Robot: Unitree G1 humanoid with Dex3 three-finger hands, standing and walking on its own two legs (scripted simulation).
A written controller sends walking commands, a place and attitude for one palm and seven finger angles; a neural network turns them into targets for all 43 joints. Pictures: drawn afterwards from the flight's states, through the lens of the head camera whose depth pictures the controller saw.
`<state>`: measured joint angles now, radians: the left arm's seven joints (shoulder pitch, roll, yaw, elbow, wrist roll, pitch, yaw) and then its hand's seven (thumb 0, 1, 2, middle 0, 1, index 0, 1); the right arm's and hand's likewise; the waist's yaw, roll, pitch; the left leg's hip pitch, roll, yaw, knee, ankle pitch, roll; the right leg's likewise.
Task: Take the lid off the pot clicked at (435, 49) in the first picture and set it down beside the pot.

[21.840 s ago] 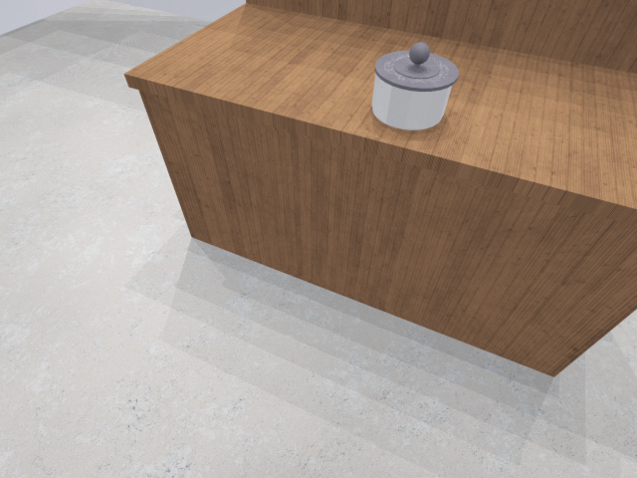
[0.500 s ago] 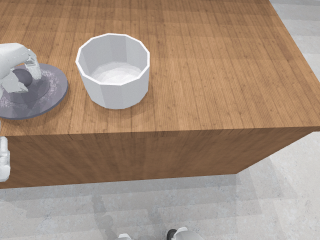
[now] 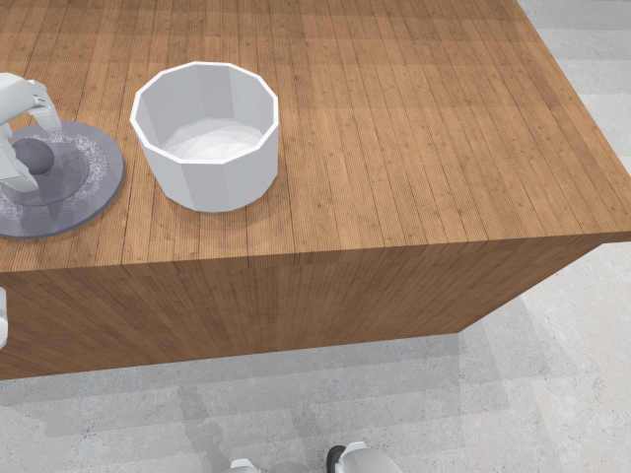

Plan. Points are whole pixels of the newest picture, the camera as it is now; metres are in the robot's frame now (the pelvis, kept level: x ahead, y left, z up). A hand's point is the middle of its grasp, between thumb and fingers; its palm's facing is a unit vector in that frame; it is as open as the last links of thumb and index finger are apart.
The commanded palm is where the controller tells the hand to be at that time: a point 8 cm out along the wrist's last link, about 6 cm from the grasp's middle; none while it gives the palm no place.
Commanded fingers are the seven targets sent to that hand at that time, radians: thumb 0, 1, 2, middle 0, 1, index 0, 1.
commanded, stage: open the fingers wide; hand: left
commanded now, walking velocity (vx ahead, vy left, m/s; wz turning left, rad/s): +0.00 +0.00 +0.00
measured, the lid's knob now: (32, 156) +0.52 +0.31 +0.04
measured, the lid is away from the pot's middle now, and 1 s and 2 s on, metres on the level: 0.22 0.22 0.22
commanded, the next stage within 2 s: raise the empty hand in 0.20 s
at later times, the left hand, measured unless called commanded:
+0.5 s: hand out of the picture +0.50 +0.32 +0.10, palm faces -0.42 -0.11 -0.90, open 11.0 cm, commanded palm +0.53 +0.31 +0.16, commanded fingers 0.00 0.02 0.58 -0.32 -0.91 -0.32 -0.91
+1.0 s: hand out of the picture +0.49 +0.32 +0.15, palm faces -0.39 -0.12 -0.91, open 11.0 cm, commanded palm +0.52 +0.31 +0.21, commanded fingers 0.00 0.02 0.58 -0.32 -0.91 -0.32 -0.91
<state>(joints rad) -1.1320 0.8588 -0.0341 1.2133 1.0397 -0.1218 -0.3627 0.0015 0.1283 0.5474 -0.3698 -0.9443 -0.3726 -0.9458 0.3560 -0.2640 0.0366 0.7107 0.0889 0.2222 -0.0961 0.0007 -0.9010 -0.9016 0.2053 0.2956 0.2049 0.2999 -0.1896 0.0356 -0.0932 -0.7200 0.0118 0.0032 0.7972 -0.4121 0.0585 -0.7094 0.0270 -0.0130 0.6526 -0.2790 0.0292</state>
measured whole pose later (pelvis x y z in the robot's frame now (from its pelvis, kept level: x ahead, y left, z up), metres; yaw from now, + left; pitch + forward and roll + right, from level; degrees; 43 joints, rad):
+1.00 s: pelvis +0.01 +0.00 +0.01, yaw +1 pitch +16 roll -4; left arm -1.20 0.84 -0.10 1.18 1.00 -0.06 -0.43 0.00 0.03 0.58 -0.34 -0.90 -0.34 -0.90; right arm 0.31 -0.27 0.03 0.71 0.11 0.23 -0.08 0.00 -0.90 -0.90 0.20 0.30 0.20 0.30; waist -0.16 0.03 -0.10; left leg -0.61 0.00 0.00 0.71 -0.39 0.06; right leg -0.59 0.02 -0.02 0.57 -0.26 0.03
